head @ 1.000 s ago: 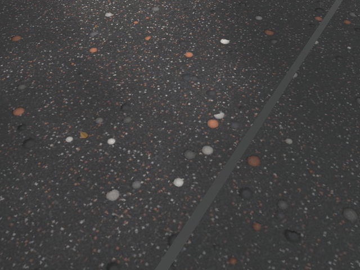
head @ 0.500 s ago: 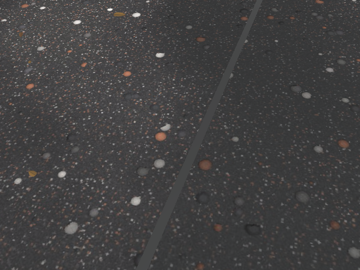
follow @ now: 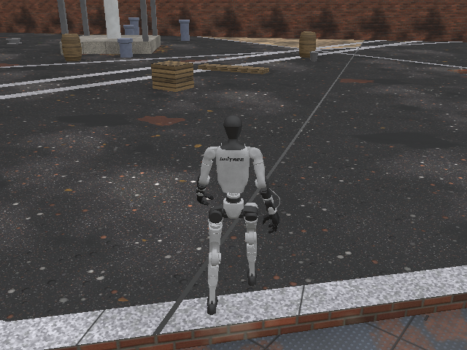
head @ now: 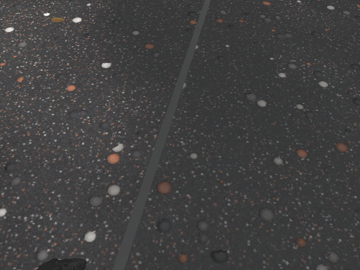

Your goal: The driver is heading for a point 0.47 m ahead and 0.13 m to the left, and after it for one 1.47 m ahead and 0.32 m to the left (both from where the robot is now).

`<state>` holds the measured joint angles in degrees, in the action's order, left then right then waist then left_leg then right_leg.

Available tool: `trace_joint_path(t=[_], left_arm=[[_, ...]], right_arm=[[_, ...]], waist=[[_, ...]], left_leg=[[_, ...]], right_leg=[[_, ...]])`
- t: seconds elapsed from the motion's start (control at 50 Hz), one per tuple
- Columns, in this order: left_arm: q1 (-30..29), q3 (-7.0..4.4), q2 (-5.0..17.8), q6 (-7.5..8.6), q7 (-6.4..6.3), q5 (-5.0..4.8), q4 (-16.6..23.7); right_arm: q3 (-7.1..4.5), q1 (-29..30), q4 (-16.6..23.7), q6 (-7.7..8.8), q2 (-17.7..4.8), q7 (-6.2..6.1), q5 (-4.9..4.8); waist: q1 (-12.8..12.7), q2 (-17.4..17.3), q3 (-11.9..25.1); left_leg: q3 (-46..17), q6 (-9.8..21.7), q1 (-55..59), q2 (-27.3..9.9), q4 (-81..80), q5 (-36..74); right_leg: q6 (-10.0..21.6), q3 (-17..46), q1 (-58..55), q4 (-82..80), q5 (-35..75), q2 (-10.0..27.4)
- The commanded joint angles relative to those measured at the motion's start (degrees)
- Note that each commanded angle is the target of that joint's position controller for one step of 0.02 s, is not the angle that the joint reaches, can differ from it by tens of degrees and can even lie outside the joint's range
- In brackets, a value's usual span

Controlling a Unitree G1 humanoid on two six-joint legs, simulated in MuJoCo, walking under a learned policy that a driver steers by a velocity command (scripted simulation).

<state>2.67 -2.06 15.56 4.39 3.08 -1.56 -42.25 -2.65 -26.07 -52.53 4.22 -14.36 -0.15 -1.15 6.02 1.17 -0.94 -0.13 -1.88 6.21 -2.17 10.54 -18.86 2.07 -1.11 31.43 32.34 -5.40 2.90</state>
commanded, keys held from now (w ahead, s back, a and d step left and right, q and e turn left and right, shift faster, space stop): w+q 0.52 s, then q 0.14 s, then no key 0.34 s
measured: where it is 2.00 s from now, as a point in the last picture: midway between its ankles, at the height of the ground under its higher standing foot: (115, 194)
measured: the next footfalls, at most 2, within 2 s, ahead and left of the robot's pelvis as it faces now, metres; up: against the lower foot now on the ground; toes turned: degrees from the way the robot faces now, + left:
right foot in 0.06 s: +0.19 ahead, -0.14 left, +0.00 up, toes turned -1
left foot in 0.60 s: +0.47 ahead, +0.15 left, +0.00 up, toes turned +21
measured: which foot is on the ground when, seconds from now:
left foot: down 0.00-0.06, up 0.08-0.58, down 0.60-1.00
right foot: up 0.00-0.04, down 0.06-0.60, up 0.62-1.00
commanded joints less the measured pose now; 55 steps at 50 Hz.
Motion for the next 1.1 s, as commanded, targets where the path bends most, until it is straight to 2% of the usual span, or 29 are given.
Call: trace_joint_path(t=[0.02, 0.04, 0.06, 0.08, 0.1, 0.12, 0.16, 0.2, 0.28, 0.34, 0.48, 0.52, 0.56, 0.58, 0.6, 0.62, 0.64, 0.66, 0.68, 0.7, 0.74, 0.78, 0.86, 0.96, 1.02, 1.04, 1.06, 1.08, 1.1], left_arm=[[1.8, -2.71, 7.6, 1.26, -0.35, -0.11, 3.9], [10.9, -4.16, 10.2, 1.19, -1.05, -0.11, 1.2], [21.3, -5.38, 14.2, 0.88, -2.06, 0.56, -0.3], [24.3, -5.97, 18.7, 0.63, -2.04, 1.84, -1.2], [21.8, -4.36, 12.6, 0.95, -2.10, 1.80, -0.3], [17.6, -3.41, 9.6, 1.25, -2.23, 1.21, -0.2], [11.9, -2.38, 6.0, 1.77, -2.08, 1.59, -0.2], [9.6, -2.28, 4.6, 2.48, -1.99, 2.32, -0.8], [9.8, -3.06, 5.8, 3.27, -2.28, 2.36, -2.4], [9.9, -3.43, 7.0, 3.17, -2.73, 2.55, -2.7], [16.4, -4.52, 10.0, 0.58, -3.75, 0.99, -4.8], [16.0, -4.90, 11.6, -0.39, -3.99, 0.58, -4.6], [14.4, -5.26, 13.1, -1.71, -4.53, 0.28, -3.7], [13.0, -5.03, 12.7, -1.90, -4.71, -0.23, -2.9], [14.9, -3.80, 9.0, -1.19, -4.62, 1.38, -1.5], [21.0, -1.57, 2.9, 0.42, -3.84, 2.81, 1.5], [15.9, -2.60, 8.9, 1.86, -3.22, 1.28, 1.4], [10.9, -2.69, 9.5, 2.07, -3.24, -0.37, 3.4], [10.7, -2.45, 8.5, 1.84, -3.87, 0.34, 3.0], [10.9, -2.81, 9.1, 1.04, -4.44, 1.34, 2.3], [13.0, -3.16, 9.1, -0.91, -4.68, 1.66, 1.8], [14.0, -2.68, 7.0, -1.77, -5.10, 1.99, 1.3], [10.5, -1.83, 5.2, -2.42, -5.18, 2.20, 1.8], [5.0, -1.90, 5.9, -2.61, -4.45, 1.55, 2.9], [5.8, -2.08, 5.4, -2.05, -3.86, 2.10, 2.7], [6.8, -1.97, 5.4, -1.69, -3.64, 2.65, 2.5], [7.6, -2.35, 7.7, -1.56, -3.88, 3.01, 2.7], [7.2, -3.14, 11.2, -1.83, -4.16, 2.61, 2.8], [10.5, -3.67, 10.4, -2.43, -4.01, 1.69, 1.1]], right_arm=[[-2.54, 3.4, 3.7, 0.08, -12.1, 0.00, -0.17], [-2.15, 3.7, 4.0, -0.06, -11.0, 0.02, 0.14], [-0.85, 3.5, 5.6, -0.12, -7.5, 0.01, 1.42], [1.36, -3.5, 7.1, 0.73, 1.0, -0.19, 0.41], [-0.23, 0.1, 6.7, 1.50, -5.7, -0.24, -1.33], [-1.38, 5.1, 8.1, 1.69, -8.8, -0.15, -2.27], [-1.48, 8.0, 8.2, 1.33, -7.5, -0.58, -0.77], [-1.64, 6.1, 7.9, -0.10, -5.5, -0.21, -1.00], [-1.64, 9.9, 9.9, -1.91, -3.9, 0.09, -0.69], [-1.48, 13.4, 11.5, -1.64, -3.8, 1.04, -0.29], [-0.36, 26.9, 17.8, -1.24, -2.8, 3.45, -0.22], [-1.14, 26.0, 19.1, -1.46, -4.4, 3.83, -0.22], [-3.23, 16.8, 17.9, -1.82, -8.3, 3.69, -0.02], [-5.11, 7.5, 15.8, -1.83, -11.6, 2.93, 0.29], [-6.42, 3.0, 14.9, -2.50, -16.1, 1.49, 0.62], [-6.60, 8.0, 18.0, -2.20, -21.5, 1.34, 1.83], [-5.54, 5.7, 19.4, -2.03, -16.9, 1.89, 1.87], [-4.74, 8.6, 19.3, -1.68, -14.1, 2.08, 1.64], [-4.09, 11.9, 19.0, -1.48, -11.4, 2.05, 0.55], [-3.45, 14.7, 19.4, -1.50, -9.3, 1.73, 0.11], [-3.21, 16.9, 19.6, -1.28, -9.2, 1.51, 1.66], [-3.32, 16.9, 18.4, -0.71, -10.1, 1.25, 1.97], [-2.87, 17.4, 16.9, -1.60, -9.7, 0.14, 1.51], [-2.06, 17.0, 15.1, -2.72, -8.9, 0.07, 2.17], [-1.04, 17.7, 14.2, -2.99, -6.9, 0.30, 1.53], [-0.57, 16.1, 13.5, -2.87, -5.8, 0.33, 1.38], [-0.10, 13.9, 13.3, -2.59, -4.7, 0.29, 2.46], [-0.13, 8.7, 12.7, -2.15, -3.9, 0.44, 2.95], [0.03, 10.9, 13.5, -1.94, -4.2, 0.31, 2.27]], waist=[[-7.9, -8.6, -1.8], [-12.2, -7.3, 3.9], [-16.2, -1.3, 12.8], [-12.2, 17.6, 22.3], [-13.2, 12.8, 18.6], [-12.3, 10.3, 10.4], [-9.1, 4.4, 4.2], [-6.5, 6.3, 2.3], [-5.5, 2.4, -2.4], [-5.8, 1.1, -3.7], [-10.8, -0.2, -6.5], [-9.0, 1.8, -3.7], [-3.4, 4.1, 2.2], [1.7, 3.0, 6.9], [1.9, -4.6, 12.1], [-5.5, -17.5, 20.8], [0.1, -6.6, 29.1], [-0.6, -4.6, 21.8], [-3.3, 0.4, 13.5], [-5.1, 0.4, 9.8], [-7.9, -1.7, 7.8], [-8.6, -2.7, 8.1], [-7.5, -5.3, 9.4], [-5.0, -7.0, 7.5], [-6.6, -7.1, 6.7], [-7.1, -6.0, 7.2], [-5.9, -3.1, 8.3], [-2.1, 5.4, 8.7], [-4.6, 11.9, 8.9]], left_leg=[[-5.9, 9.8, -9.2, -12.0, 4.8, 31.4], [-3.3, 8.1, -12.8, -8.9, 15.8, 36.3], [-1.6, 5.8, -23.9, -5.7, 33.3, 23.3], [-1.3, 2.5, -40.9, 4.0, 53.5, -10.7], [-7.9, 2.9, -45.0, 1.8, 62.1, -12.5], [-6.9, 3.9, -48.9, -0.8, 64.6, -7.7], [-6.1, 4.3, -46.0, -4.8, 61.2, 0.7], [-6.1, 4.3, -41.8, -6.7, 59.3, 4.1], [-6.9, 3.0, -46.9, -6.9, 55.1, 9.6], [-5.7, 2.5, -47.6, -6.3, 44.7, 18.2], [2.4, 5.2, -48.9, -4.1, 27.3, 19.5], [5.5, 7.0, -43.9, -0.8, 26.1, 14.4], [8.3, 9.3, -32.4, 4.5, 25.5, 9.7], [7.4, 11.2, -18.7, 6.6, 20.1, 16.3], [-4.6, 14.0, -1.3, -1.4, 20.9, 31.1], [-37.5, 28.4, 17.2, -18.5, 18.6, 43.5], [-40.5, 28.3, 17.1, -19.3, 13.9, 42.7], [-30.8, 25.1, 10.7, -16.9, 13.7, 43.0], [-23.5, 21.8, 0.8, -13.8, 13.0, 42.2], [-19.6, 20.2, -7.0, -12.0, 11.5, 41.0], [-15.8, 19.6, -17.9, -10.2, 8.8, 44.2], [-12.1, 19.5, -21.3, -9.1, 8.2, 49.3], [-7.6, 17.0, -19.9, -6.4, 8.9, 45.8], [-9.7, 15.6, -19.4, -7.1, 9.6, 32.6], [-11.6, 13.4, -19.3, -6.8, 14.4, 27.6], [-11.7, 11.0, -20.7, -5.0, 15.2, 19.7], [-10.6, 8.3, -22.9, -1.8, 18.0, 8.7], [-6.3, 6.4, -29.6, 3.9, 21.7, -5.7], [-0.3, 4.6, -32.9, 6.1, 26.9, -9.6]], right_leg=[[2.1, -1.4, -13.8, -3.1, 0.6, -2.9], [3.3, -1.5, -26.1, -3.2, 0.0, -3.2], [6.1, 9.1, -42.5, -2.1, -5.8, 7.1], [14.1, 36.4, -55.9, -11.5, -21.4, 21.7], [12.6, 42.1, -48.6, -18.6, -29.2, 21.1], [9.9, 32.8, -42.1, -18.4, -26.9, 19.8], [7.7, 19.7, -30.5, -19.9, -14.2, 15.3], [7.6, 12.0, -24.7, -23.0, -8.9, 13.1], [8.4, 3.4, -21.8, -26.4, -0.9, 13.1], [8.2, -2.6, -22.8, -27.2, 3.1, 11.8], [6.3, -10.2, -35.5, -23.7, 14.4, 13.7], [5.2, -11.9, -38.5, -17.6, 32.6, 13.9], [3.5, -12.6, -38.8, -2.3, 52.0, 12.7], [1.2, -13.5, -33.1, 10.7, 48.4, 10.2], [-2.3, -12.8, -17.8, 28.2, 17.8, 6.4], [-6.5, -5.4, 5.5, 52.1, -32.3, -6.2], [-5.9, 7.3, 7.5, 55.8, -31.3, -4.4], [-4.7, 7.5, 9.3, 53.0, -26.8, -1.6], [-4.5, 6.0, 9.7, 47.3, -22.6, 1.1], [-4.6, 5.4, 7.3, 43.0, -20.6, 2.9], [-4.9, 5.1, -0.3, 39.4, -18.2, 3.4], [-5.9, 4.1, -2.3, 34.3, -15.8, 2.8], [-6.9, 3.9, -3.0, 21.2, -6.9, 2.4], [-6.4, 4.0, -7.2, 8.7, -3.1, 1.3], [-4.1, 2.9, -13.0, -2.2, -2.0, -0.4], [-2.9, 3.3, -18.0, -7.8, 5.0, 0.1], [-1.3, 8.2, -22.8, -7.6, 11.7, 4.7], [2.9, 12.2, -27.7, -5.6, 9.1, 9.1], [7.3, 18.2, -26.8, -10.0, -10.2, 11.3]])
